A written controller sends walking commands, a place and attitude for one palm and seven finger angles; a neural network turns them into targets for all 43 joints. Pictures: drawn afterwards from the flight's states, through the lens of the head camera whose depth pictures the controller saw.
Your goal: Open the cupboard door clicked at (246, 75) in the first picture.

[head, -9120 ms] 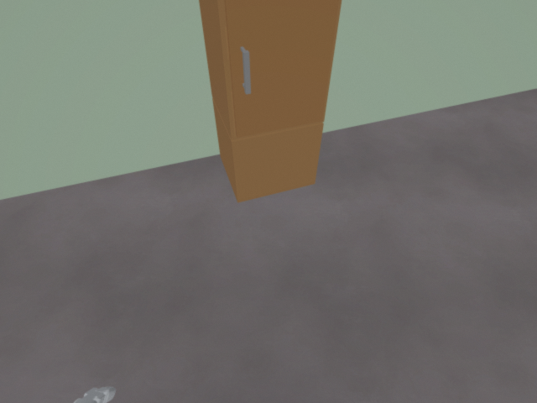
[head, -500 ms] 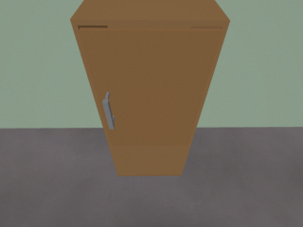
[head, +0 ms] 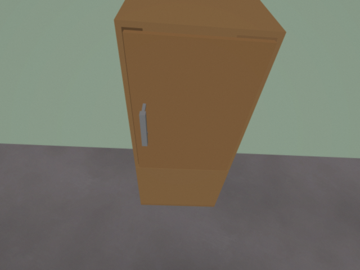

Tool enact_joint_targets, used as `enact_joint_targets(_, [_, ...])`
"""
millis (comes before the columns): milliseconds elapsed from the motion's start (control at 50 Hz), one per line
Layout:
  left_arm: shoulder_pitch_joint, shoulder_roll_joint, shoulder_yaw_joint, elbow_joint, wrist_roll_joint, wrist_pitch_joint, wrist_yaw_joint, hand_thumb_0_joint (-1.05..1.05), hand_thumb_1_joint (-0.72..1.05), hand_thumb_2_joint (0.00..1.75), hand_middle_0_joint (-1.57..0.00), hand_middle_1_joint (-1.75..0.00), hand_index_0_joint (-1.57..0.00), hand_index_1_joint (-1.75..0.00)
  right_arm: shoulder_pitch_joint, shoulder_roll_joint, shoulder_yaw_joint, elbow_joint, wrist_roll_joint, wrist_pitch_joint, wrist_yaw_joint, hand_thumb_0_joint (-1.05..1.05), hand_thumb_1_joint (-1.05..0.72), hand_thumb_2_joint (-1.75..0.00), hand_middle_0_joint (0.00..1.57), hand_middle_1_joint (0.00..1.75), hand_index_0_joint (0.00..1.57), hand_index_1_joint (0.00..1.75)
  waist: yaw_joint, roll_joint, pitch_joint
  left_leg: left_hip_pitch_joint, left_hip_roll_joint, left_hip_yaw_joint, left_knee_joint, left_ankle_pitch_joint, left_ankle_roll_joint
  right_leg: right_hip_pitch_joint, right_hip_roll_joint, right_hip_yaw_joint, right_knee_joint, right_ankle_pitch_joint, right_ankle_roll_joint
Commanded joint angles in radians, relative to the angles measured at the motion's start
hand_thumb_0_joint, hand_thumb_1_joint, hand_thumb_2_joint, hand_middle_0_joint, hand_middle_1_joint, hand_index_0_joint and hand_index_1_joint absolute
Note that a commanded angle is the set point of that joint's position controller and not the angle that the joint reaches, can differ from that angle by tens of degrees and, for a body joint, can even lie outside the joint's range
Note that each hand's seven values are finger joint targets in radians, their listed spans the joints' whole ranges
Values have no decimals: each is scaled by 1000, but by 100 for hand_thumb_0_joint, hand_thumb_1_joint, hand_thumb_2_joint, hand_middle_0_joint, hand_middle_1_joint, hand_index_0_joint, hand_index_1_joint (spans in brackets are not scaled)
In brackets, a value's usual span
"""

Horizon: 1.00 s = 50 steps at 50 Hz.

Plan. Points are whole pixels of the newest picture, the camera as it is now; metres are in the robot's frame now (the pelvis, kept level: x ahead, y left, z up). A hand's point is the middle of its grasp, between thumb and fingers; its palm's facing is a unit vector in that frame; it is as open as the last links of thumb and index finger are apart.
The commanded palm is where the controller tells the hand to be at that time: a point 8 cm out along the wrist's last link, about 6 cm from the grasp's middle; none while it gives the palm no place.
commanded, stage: come to a stop and stand still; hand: left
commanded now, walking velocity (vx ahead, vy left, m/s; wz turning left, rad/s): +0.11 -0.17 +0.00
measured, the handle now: (144, 125) +0.57 +0.15 -0.05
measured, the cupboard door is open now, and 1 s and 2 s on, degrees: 0 0 0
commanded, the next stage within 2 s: look again from close up in 0.60 s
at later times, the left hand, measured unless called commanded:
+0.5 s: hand out of the picture -0.01 +0.12 -0.18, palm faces +0.00 -0.98 -0.18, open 7.3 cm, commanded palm none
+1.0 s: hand out of the picture -0.06 +0.14 -0.18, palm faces +0.01 -0.99 -0.15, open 7.3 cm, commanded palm none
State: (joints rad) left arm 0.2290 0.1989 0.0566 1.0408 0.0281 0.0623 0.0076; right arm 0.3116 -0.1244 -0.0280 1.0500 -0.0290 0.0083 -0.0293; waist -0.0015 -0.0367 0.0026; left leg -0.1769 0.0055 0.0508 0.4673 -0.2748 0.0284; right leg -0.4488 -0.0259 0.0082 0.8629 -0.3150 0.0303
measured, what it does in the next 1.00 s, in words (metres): steps on the spot: right foot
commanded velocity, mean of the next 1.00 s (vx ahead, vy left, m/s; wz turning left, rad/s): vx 0.00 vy -0.01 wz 0.00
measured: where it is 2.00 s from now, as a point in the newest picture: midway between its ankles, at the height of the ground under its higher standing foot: outside the picture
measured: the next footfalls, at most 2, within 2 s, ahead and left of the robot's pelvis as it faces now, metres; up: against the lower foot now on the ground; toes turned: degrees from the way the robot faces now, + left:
right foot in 0.24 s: +0.01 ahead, -0.13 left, +0.00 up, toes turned -4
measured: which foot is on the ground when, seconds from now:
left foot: down 0.00-1.00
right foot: up 0.00-0.22, down 0.24-1.00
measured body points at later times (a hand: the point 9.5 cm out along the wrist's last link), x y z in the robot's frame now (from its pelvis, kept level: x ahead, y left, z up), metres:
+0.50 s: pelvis -0.01 -0.04 -0.01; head -0.02 -0.04 +0.44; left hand -0.01 +0.17 -0.17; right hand -0.01 -0.26 -0.17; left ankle -0.01 +0.09 -0.74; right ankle -0.03 -0.13 -0.74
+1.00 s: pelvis -0.04 -0.02 +0.00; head -0.04 -0.01 +0.45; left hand -0.06 +0.20 -0.17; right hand -0.06 -0.22 -0.16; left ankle -0.01 +0.09 -0.74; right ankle -0.03 -0.13 -0.74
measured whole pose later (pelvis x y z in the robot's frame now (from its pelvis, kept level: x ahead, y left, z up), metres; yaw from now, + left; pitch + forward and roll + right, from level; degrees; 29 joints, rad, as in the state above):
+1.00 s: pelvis -0.04 -0.02 +0.00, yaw -1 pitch -2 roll +0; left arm 0.36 0.14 -0.01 1.10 0.02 -0.01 0.03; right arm 0.34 -0.11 0.01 1.12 -0.02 -0.01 -0.02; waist 0.00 -0.02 0.01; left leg -0.23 0.01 0.04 0.47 -0.21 0.02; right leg -0.19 0.00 -0.06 0.45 -0.23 -0.02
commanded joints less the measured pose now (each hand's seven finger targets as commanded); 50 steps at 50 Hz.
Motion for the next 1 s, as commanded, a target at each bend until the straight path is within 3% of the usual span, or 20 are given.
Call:
enact_joint_targets(0, [9,32,0,-27,-4,-40,-6,0,90,90,-20,-30,-20,-30,29,-156,-27,-39,5,-34,-18,0,-90,-90,20,30,20,30,-11,132,81,46,237,-235,-304,-51,98,-84,-11,-4,21,-10,14])
enact_joint_targets(80, [-30,13,-14,-31,-11,-46,-5,0,90,90,-20,-30,-20,-30,102,-156,-30,2,0,-33,-21,0,-90,-90,20,30,20,30,-52,153,65,126,277,-251,-253,169,134,-23,-22,-23,-143,-106,12])
enact_joint_targets(140, [24,-10,-23,0,-18,-52,1,0,90,90,-20,-30,-20,-30,90,-162,-32,27,3,-28,-20,0,-90,-90,20,30,20,30,-35,177,21,120,258,-220,-186,321,126,106,-6,-50,-301,-86,1])
enact_joint_targets(180, [100,-5,-24,37,-22,-64,7,0,90,90,-20,-30,-20,-30,76,-147,-26,38,15,-30,-19,0,-90,-90,20,30,20,30,2,140,-21,69,209,-171,-103,370,77,270,-9,-54,-513,118,-4])
enact_joint_targets(200, [127,17,-23,55,-20,-73,14,0,90,90,-20,-30,-20,-30,83,-117,-21,44,22,-34,-16,0,-90,-90,20,30,20,30,1,75,-41,5,167,-125,-55,328,32,374,-57,1,-555,227,-19])
enact_joint_targets(220, [146,46,-22,69,-20,-81,22,0,90,90,-20,-30,-20,-30,73,-81,-12,40,29,-36,-13,0,-90,-90,20,30,20,30,2,-13,-36,-74,115,-66,-25,199,-7,429,-139,83,-546,347,-46])
enact_joint_targets(240, [204,72,-33,90,2,-89,70,0,90,90,-20,-30,-20,-30,-68,-128,-4,-35,26,-51,-4,0,-90,-90,20,30,20,30,38,-26,86,-82,78,-17,116,148,-40,252,-139,106,-494,686,-51])
enact_joint_targets(260, [178,101,-35,62,0,-110,61,0,90,90,-20,-30,-20,-30,-45,-67,16,-65,21,-39,6,0,-90,-90,20,30,20,30,-3,-35,61,-117,48,-11,123,36,-41,310,-197,71,-486,875,-68])
enact_joint_targets(280, [181,64,-39,73,-10,-121,58,0,90,90,-20,-30,-20,-30,14,-45,12,-29,14,-37,6,0,-90,-90,20,30,20,30,-12,-190,-13,-107,49,-11,117,-46,-16,372,-184,54,-451,900,-81])
enact_joint_targets(300, [193,42,-44,71,-13,-125,57,0,90,90,-20,-30,-20,-30,31,-62,8,-21,13,-34,5,0,-90,-90,20,30,20,30,-6,-265,-72,-121,38,-14,133,-61,-15,434,-171,54,-438,955,-85])
enact_joint_targets(320, [180,39,-46,57,-15,-124,57,0,90,90,-20,-30,-20,-30,31,-76,7,-27,15,-30,4,0,-90,-90,20,30,20,30,-6,-241,-76,-125,38,-18,144,-77,-13,442,-172,47,-435,938,-98])
enact_joint_targets(340, [166,41,-46,44,-14,-121,56,0,90,90,-20,-30,-20,-30,32,-70,9,-23,17,-28,3,0,-90,-90,20,30,20,30,-10,-161,-84,-100,35,-14,130,-72,-15,418,-174,65,-441,846,-112])
enact_joint_targets(380, [132,56,-44,24,-13,-108,50,0,90,90,-20,-30,-20,-30,48,-57,13,-4,13,-21,3,0,-90,-90,20,30,20,30,-27,8,-21,-27,36,-4,61,4,-20,290,-153,69,-467,502,-116])
enact_joint_targets(400, [126,54,-44,19,-15,-104,47,0,90,90,-20,-30,-20,-30,52,-61,14,0,11,-21,3,0,-90,-90,20,30,20,30,-28,43,14,-14,47,-22,36,42,-18,234,-128,72,-482,335,-109])
enact_joint_targets(440, [126,41,-46,18,-13,-99,44,0,90,90,-20,-30,-20,-30,44,-78,15,-2,10,-22,3,0,-90,-90,20,30,20,30,-21,91,84,-36,82,-55,6,99,-7,172,-87,64,-497,171,-93])
enact_joint_targets(480, [146,43,-47,23,-11,-98,40,0,90,90,-20,-30,-20,-30,35,-76,19,-1,13,-23,3,0,-90,-90,20,30,20,30,-11,80,110,-59,84,-66,-8,111,-4,177,-76,61,-507,137,-82])
enact_joint_targets(540, [153,39,-50,26,-13,-97,36,0,90,90,-20,-30,-20,-30,38,-87,19,-4,14,-22,2,0,-90,-90,20,30,20,30,-15,4,128,-68,76,-65,-24,65,-7,161,-77,70,-539,59,-80])
enact_joint_targets(680, [169,36,-50,20,-14,-93,32,0,90,90,-20,-30,-20,-30,40,-100,24,0,14,-30,0,0,-90,-90,20,30,20,30,-2,58,117,-84,80,-82,-72,46,-3,188,-71,59,-543,21,-74])
enact_joint_targets(860, [185,30,-51,24,-15,-90,31,0,90,90,-20,-30,-20,-30,64,-96,24,21,16,-34,0,0,-90,-90,20,30,20,30,3,21,94,-103,86,-96,-107,23,1,216,-72,47,-538,21,-70])
enact_joint_targets(980, [198,19,-52,27,-14,-86,32,0,90,90,-20,-30,-20,-30,72,-97,22,31,16,-34,0,0,-90,-90,20,30,20,30,7,48,103,-142,90,-117,-138,-50,6,220,-66,40,-520,14,-67])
